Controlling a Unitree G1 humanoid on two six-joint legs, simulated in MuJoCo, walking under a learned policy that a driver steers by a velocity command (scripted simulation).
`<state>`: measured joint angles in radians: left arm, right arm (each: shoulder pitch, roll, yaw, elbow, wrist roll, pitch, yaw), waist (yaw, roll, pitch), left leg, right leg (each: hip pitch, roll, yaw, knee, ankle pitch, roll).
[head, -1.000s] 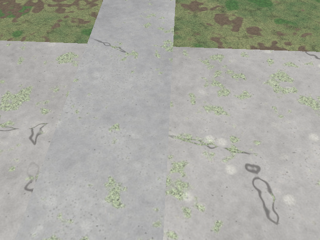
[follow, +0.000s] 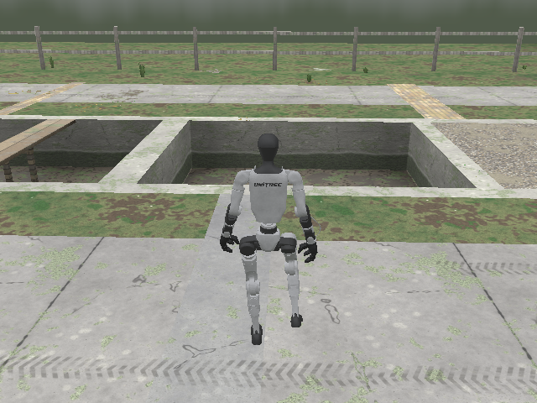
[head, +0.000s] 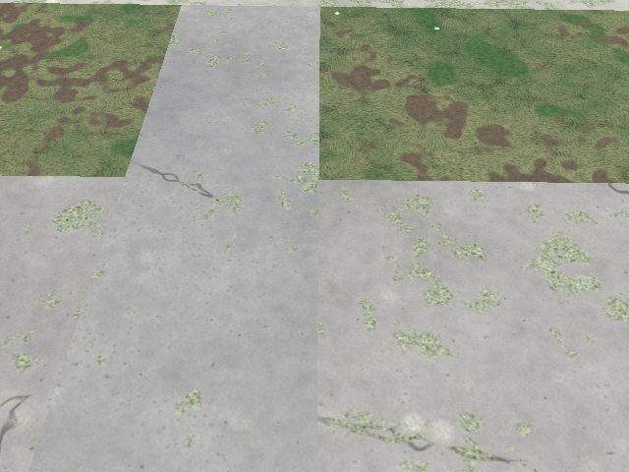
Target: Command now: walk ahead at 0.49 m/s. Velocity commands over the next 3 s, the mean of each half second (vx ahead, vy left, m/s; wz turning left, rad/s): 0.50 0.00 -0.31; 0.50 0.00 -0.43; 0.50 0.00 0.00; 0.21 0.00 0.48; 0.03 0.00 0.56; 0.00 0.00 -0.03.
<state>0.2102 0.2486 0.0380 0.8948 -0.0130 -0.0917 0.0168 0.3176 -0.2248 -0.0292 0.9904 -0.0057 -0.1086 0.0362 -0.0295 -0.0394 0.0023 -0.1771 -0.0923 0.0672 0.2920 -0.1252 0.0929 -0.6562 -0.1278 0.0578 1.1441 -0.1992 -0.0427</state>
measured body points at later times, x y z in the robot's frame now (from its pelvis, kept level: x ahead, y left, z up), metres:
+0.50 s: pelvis +0.28 -0.10 +0.00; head +0.31 -0.12 +0.44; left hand +0.42 +0.14 -0.12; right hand +0.35 -0.38 -0.13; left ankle +0.28 +0.07 -0.65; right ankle +0.31 -0.17 -0.74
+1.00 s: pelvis +0.57 -0.12 +0.00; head +0.59 -0.12 +0.45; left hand +0.76 +0.09 -0.13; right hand +0.55 -0.41 -0.11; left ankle +0.64 -0.04 -0.74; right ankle +0.46 -0.22 -0.66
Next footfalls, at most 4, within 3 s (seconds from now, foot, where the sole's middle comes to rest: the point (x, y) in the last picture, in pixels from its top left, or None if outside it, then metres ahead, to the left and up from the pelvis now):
0.32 right None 0.35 -0.18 -0.78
0.82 left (343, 404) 0.67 -0.06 -0.78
1.34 right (479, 348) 0.81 -0.40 -0.78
1.84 left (404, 264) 1.08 -0.25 -0.78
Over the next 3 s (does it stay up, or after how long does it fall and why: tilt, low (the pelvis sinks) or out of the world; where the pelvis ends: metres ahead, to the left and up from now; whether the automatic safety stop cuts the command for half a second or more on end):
stays up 0.95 -0.34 -0.01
